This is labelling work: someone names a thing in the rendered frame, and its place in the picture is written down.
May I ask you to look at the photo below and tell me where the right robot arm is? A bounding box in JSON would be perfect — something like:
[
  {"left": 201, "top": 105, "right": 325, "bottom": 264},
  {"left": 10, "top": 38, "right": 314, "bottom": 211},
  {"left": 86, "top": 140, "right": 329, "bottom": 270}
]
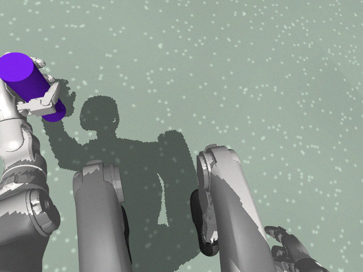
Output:
[{"left": 294, "top": 258, "right": 329, "bottom": 272}]

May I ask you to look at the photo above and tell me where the left robot hand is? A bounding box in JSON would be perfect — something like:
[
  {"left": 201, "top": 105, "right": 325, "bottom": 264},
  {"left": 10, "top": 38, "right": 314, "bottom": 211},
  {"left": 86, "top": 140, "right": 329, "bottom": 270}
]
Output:
[{"left": 0, "top": 52, "right": 61, "bottom": 122}]

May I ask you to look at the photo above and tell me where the right robot foot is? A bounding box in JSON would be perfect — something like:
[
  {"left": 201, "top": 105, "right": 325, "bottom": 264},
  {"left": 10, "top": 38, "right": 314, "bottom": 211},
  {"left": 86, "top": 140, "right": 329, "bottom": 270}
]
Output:
[{"left": 190, "top": 189, "right": 219, "bottom": 257}]

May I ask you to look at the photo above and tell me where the left robot arm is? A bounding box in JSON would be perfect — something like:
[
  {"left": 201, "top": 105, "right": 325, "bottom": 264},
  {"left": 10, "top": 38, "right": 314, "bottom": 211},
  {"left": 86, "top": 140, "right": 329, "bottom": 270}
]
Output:
[{"left": 0, "top": 118, "right": 61, "bottom": 272}]

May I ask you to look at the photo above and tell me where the right robot hand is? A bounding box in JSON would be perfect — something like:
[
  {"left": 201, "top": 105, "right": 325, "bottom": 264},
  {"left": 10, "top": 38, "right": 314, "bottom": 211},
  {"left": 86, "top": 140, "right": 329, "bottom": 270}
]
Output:
[{"left": 264, "top": 226, "right": 311, "bottom": 272}]

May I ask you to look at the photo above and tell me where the left robot foot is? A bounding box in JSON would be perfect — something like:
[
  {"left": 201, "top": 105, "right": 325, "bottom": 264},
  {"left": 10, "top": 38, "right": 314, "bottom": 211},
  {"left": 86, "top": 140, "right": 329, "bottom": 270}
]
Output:
[{"left": 121, "top": 205, "right": 132, "bottom": 264}]

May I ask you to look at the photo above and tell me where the can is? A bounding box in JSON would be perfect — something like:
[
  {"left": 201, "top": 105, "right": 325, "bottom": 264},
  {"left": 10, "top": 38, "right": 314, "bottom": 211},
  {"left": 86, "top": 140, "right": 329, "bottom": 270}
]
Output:
[{"left": 0, "top": 52, "right": 66, "bottom": 122}]

